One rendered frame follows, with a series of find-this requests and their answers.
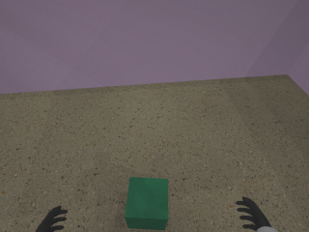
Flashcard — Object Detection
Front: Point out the carton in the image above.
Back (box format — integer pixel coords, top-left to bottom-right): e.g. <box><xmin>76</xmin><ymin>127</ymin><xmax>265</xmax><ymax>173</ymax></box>
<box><xmin>125</xmin><ymin>177</ymin><xmax>169</xmax><ymax>230</ymax></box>

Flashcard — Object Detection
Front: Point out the right robot hand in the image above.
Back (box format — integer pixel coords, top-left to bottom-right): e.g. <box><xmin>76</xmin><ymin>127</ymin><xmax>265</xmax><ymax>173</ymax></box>
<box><xmin>236</xmin><ymin>196</ymin><xmax>271</xmax><ymax>231</ymax></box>

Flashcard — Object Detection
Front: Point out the left robot hand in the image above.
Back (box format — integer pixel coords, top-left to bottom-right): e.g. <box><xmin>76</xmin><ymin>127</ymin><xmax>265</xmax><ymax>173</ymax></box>
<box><xmin>36</xmin><ymin>205</ymin><xmax>68</xmax><ymax>232</ymax></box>

